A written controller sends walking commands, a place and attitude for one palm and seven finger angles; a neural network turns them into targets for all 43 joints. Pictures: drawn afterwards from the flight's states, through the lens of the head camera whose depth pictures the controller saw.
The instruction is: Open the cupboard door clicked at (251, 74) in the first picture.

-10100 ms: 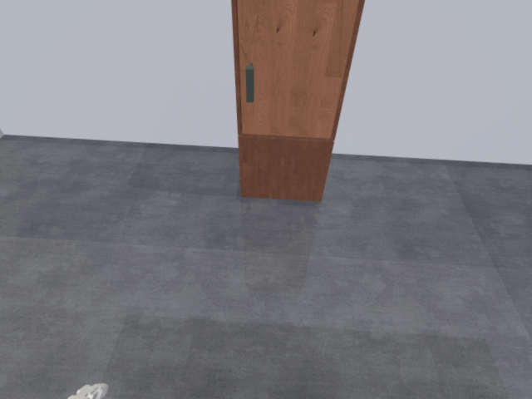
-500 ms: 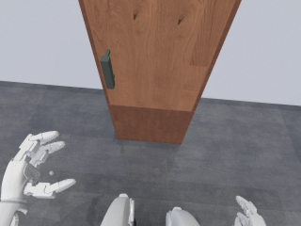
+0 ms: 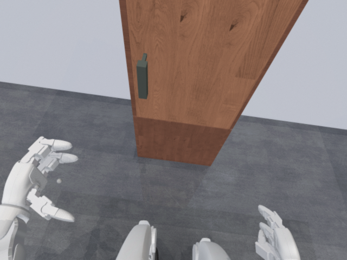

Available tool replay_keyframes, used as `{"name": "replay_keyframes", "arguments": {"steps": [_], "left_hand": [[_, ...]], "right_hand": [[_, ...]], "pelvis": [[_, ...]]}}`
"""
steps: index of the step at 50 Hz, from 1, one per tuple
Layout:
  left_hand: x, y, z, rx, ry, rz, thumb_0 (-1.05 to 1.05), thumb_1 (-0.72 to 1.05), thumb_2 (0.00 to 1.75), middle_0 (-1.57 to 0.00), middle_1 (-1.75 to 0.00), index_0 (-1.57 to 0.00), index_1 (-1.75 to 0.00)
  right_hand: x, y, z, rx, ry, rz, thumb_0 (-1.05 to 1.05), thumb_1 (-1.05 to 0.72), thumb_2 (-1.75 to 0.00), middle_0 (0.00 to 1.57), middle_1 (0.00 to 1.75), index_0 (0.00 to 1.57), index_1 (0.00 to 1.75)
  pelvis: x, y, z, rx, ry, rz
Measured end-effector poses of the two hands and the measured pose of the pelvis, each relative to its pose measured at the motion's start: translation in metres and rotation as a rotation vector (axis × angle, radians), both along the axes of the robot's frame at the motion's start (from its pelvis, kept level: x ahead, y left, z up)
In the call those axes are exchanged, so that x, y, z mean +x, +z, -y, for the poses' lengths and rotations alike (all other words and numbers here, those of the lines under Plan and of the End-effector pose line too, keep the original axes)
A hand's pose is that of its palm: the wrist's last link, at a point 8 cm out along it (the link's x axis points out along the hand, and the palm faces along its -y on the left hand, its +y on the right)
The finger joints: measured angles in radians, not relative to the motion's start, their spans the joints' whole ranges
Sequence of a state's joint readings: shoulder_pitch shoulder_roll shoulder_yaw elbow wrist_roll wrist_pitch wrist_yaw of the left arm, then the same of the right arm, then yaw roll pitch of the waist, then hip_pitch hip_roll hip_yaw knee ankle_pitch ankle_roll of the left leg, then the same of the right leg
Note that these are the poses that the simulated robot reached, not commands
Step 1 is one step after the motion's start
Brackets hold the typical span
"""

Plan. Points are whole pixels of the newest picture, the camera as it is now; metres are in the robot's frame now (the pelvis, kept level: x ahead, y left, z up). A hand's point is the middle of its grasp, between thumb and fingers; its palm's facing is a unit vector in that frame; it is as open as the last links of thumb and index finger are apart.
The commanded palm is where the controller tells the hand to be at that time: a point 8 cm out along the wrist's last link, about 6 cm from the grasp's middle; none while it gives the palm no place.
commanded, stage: raise the hand with hooked fingers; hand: left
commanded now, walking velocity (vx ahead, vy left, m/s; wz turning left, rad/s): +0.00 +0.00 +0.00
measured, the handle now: (144, 76) +0.61 +0.14 +0.01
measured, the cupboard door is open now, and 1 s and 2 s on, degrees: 0 0 0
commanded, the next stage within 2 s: move the hooked fingers beside the handle in 0.64 s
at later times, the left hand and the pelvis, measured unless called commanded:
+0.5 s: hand (61, 170) +0.28 +0.26 +0.03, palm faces -0.01 -1.00 -0.06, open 14.0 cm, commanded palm +0.26 +0.31 +0.03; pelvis +0.00 -0.01 +0.00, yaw +0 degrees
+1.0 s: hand (81, 154) +0.33 +0.24 +0.02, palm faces -0.03 -1.00 -0.05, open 14.0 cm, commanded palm +0.32 +0.29 +0.03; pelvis +0.01 -0.03 -0.02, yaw +0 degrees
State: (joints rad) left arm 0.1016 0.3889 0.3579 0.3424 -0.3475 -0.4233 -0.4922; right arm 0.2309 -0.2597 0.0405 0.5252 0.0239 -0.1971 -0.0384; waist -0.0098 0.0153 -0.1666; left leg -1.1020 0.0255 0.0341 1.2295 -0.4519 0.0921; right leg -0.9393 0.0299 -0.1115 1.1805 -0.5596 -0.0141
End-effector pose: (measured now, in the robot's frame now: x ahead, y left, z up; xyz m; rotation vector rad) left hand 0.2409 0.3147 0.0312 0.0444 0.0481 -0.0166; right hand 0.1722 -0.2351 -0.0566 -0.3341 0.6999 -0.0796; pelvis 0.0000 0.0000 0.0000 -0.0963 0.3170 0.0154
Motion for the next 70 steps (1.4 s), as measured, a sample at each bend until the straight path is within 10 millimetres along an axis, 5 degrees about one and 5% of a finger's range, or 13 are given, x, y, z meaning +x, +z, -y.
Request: {"name": "replay_keyframes", "arguments": {"steps": [9, 18, 41, 51, 70], "left_hand": [[0.019, 0.007, -0.02, 0.027, -0.001, 0.029, -0.01, -0.5, 0.3, -0.3, -1.2, -0.3, -1.2], [0.021, 0.005, -0.01, 0.008, -0.021, 0.001, -0.02, -0.5, 0.3, -0.3, -1.2, -0.3, -1.2], [0.03, 0.003, 0.013, 0.013, 0.007, 0.011, -0.02, -0.5, 0.3, -0.3, -1.2, -0.3, -1.2], [0.071, -0.004, 0.022, 0.003, -0.015, 0.029, -0.02, -0.5, 0.3, -0.3, -1.2, -0.31, -1.2], [0.128, -0.011, 0.024, -0.009, 0.006, 0.018, -0.01, -0.5, 0.3, -0.3, -1.2, -0.3, -1.2]], "right_hand": [[-0.021, -0.008, 0.012, -0.034, -0.031, -0.073, 0.01, -0.9, -0.9, 0.2, 0.3, 0.21, 0.3], [-0.034, -0.005, 0.023, -0.033, -0.066, -0.086, 0.01, -0.9, -0.9, 0.2, 0.3, 0.2, 0.3], [-0.006, -0.018, 0.04, -0.004, -0.045, -0.062, 0.01, -0.9, -0.9, 0.2, 0.3, 0.2, 0.3], [-0.011, -0.031, 0.049, -0.024, -0.06, -0.107, 0.01, -0.9, -0.9, 0.2, 0.3, 0.2, 0.3], [-0.06, -0.042, 0.052, -0.036, -0.15, -0.277, 0.01, -0.9, -0.9, 0.2, 0.3, 0.2, 0.3]], "pelvis": [[-0.002, -0.003, -0.002, -0.004, 0.0, -0.01], [0.0, -0.001, 0.001, 0.004, -0.011, -0.018], [0.011, -0.007, 0.026, 0.015, -0.006, -0.034], [0.011, -0.016, 0.03, 0.014, -0.012, -0.054], [0.012, -0.016, 0.021, 0.014, -0.029, -0.085]]}}
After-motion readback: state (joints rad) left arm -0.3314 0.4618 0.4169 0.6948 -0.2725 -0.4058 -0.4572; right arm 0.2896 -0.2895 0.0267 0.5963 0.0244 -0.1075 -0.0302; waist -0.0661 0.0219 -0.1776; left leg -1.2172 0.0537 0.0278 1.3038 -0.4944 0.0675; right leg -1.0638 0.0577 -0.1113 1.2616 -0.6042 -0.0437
